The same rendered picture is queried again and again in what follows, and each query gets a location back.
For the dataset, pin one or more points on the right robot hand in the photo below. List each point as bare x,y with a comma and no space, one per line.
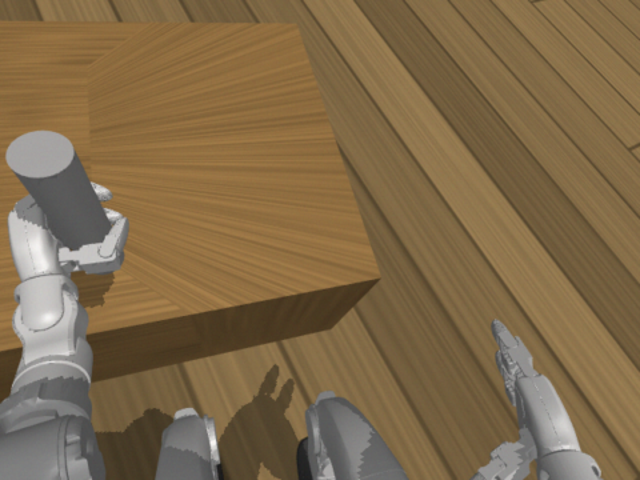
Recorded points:
544,424

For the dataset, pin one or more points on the left robot arm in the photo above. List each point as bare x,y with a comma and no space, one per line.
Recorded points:
45,423

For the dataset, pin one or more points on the left robot hand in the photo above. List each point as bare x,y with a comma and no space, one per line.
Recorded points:
38,248

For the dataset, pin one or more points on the can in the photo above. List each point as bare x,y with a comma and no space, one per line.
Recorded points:
48,166

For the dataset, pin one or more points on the right robot arm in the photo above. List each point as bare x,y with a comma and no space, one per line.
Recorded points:
567,465

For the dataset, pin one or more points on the right robot foot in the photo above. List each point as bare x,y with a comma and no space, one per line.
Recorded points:
303,466

